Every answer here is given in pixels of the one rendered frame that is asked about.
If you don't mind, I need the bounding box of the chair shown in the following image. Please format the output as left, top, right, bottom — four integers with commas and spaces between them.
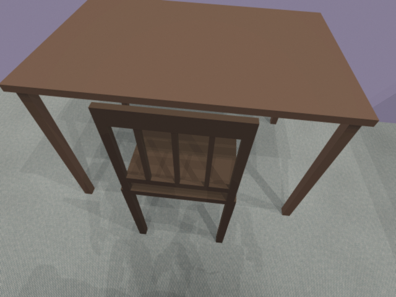
88, 102, 259, 243

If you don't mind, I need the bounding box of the table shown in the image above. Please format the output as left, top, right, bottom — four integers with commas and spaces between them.
0, 0, 379, 216

